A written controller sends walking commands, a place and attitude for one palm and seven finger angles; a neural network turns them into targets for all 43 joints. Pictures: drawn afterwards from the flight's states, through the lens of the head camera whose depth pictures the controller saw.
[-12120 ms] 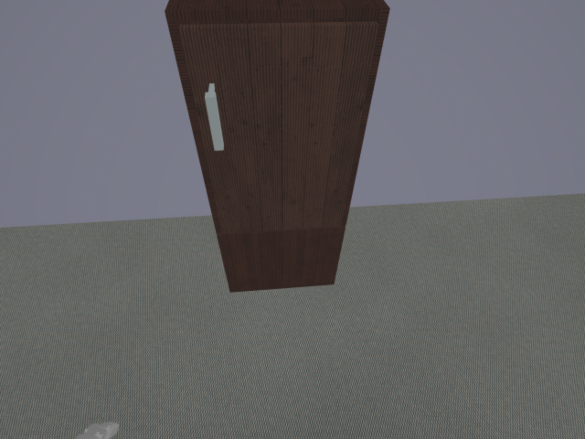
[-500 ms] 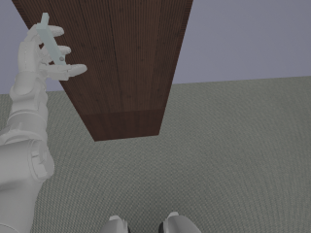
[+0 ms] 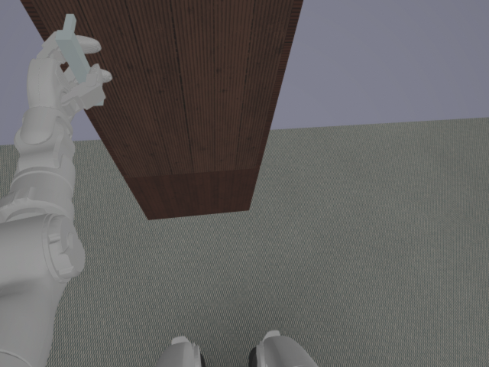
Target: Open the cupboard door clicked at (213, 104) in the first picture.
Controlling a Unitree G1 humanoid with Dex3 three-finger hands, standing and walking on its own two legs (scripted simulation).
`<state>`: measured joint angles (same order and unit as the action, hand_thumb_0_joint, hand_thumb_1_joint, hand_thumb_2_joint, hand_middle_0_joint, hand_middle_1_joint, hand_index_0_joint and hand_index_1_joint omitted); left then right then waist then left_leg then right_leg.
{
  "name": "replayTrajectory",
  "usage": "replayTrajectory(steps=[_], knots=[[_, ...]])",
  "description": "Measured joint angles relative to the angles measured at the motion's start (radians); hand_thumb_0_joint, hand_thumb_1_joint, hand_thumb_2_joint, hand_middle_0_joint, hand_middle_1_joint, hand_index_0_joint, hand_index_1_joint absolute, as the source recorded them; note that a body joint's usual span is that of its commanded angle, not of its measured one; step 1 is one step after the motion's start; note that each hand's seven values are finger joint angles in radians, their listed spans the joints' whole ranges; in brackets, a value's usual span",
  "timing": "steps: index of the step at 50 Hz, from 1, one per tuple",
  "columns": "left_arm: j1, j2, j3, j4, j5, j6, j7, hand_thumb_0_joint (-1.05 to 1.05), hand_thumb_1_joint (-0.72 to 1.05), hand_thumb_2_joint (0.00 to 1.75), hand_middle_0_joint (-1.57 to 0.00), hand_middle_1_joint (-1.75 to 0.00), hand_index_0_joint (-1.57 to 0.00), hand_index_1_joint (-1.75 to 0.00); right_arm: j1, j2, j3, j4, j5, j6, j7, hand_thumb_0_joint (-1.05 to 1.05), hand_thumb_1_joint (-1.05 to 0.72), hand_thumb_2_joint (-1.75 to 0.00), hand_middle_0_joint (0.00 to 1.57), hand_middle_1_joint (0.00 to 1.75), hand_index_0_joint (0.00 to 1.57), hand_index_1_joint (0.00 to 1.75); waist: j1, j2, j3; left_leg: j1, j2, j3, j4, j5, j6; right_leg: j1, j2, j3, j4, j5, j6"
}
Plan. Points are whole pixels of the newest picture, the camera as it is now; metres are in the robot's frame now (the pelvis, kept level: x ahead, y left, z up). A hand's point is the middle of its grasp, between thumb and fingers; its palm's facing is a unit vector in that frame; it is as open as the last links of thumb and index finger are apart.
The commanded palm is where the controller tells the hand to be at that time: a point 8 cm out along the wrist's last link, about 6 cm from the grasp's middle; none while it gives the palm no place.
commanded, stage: pull the door open along its arc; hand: left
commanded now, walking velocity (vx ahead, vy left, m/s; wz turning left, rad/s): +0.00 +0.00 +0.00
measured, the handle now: (84, 63) +0.59 +0.20 +0.10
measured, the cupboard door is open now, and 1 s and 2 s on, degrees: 0 17 46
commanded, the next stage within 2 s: open thumb and fingers to let go in 1.54 s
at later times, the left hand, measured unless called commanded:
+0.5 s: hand (105, 127) +0.46 +0.16 +0.10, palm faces +0.00 -1.00 +0.02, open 5.9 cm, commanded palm +0.41 +0.20 +0.10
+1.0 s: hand (125, 130) +0.45 +0.13 +0.10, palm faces +0.48 -0.88 -0.01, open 5.6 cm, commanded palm +0.39 +0.16 +0.10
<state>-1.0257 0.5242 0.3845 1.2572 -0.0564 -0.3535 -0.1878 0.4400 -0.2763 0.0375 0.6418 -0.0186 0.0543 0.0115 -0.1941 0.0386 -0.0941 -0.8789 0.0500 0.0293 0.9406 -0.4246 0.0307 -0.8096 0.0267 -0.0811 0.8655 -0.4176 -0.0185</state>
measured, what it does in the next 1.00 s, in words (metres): stands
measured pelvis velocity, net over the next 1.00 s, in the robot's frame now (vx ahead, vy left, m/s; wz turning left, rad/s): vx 0.00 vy -0.02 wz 0.04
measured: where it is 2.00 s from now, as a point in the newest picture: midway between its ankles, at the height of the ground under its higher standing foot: outside the picture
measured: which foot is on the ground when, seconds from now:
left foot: down 0.00-1.00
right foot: down 0.00-1.00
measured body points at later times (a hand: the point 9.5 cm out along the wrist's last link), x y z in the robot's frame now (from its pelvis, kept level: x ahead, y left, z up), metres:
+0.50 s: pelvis +0.02 +0.00 +0.02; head +0.10 +0.00 +0.46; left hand +0.45 +0.21 +0.10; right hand +0.06 -0.26 -0.10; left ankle +0.00 +0.10 -0.69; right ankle -0.01 -0.11 -0.69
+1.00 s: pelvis +0.00 -0.02 +0.01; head +0.06 -0.02 +0.46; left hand +0.42 +0.18 +0.10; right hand +0.07 -0.26 -0.12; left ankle +0.00 +0.10 -0.69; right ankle -0.01 -0.11 -0.69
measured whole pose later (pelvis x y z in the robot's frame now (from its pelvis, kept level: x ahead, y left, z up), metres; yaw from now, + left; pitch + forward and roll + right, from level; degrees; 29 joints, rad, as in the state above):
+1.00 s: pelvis +0.00 -0.02 +0.01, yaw +2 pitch +14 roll -1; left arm -0.67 0.08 0.23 0.86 0.02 -0.33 0.48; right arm 0.32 -0.20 -0.01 0.70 -0.07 0.01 0.02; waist -0.07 0.04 -0.13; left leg -0.71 0.03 0.02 0.86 -0.40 0.01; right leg -0.66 0.01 -0.09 0.84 -0.43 -0.04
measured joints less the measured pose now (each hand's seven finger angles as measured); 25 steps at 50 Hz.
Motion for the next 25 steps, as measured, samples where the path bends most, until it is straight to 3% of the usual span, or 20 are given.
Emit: replayTrajectory(steps=[8,13,19,25], knots=[[0.024,0.004,0.009,-0.028,-0.007,0.011,-0.007,0.01,0.75,0.82,-0.37,-1.35,-0.37,-1.35,0.006,-0.002,0.000,-0.010,0.003,0.003,0.000,0.01,-0.90,-0.90,0.20,0.30,0.20,0.30,-0.001,-0.001,-0.002,0.004,0.004,0.006,-0.006,0.002,-0.001,-0.001,0.004,0.006,-0.004,0.005,-0.002],[0.105,-0.025,0.008,-0.102,-0.036,0.014,-0.014,0.01,0.75,0.80,-0.36,-1.35,-0.36,-1.35,0.015,-0.001,-0.006,-0.026,0.012,0.014,0.004,0.01,-0.90,-0.90,0.20,0.30,0.20,0.30,0.014,0.000,-0.011,0.038,0.007,0.020,-0.027,0.000,0.000,0.026,0.008,0.022,-0.021,0.006,0.000],[0.279,-0.106,-0.028,-0.284,-0.088,0.031,-0.009,0.01,0.75,0.77,-0.35,-1.35,-0.35,-1.35,0.008,0.006,-0.020,-0.046,0.030,0.026,0.013,0.01,-0.90,-0.90,0.20,0.30,0.20,0.30,0.046,0.001,-0.028,0.109,0.005,0.036,-0.069,0.000,0.001,0.088,0.007,0.038,-0.056,0.007,0.003],[0.517,-0.236,-0.114,-0.559,-0.136,0.062,0.037,0.01,0.73,0.75,-0.34,-1.34,-0.32,-1.32,-0.034,0.016,-0.036,-0.066,0.044,0.009,0.027,0.01,-0.90,-0.90,0.20,0.30,0.20,0.30,0.094,0.003,-0.042,0.198,-0.004,0.045,-0.116,0.001,0.002,0.173,0.001,0.047,-0.097,0.007,0.007]])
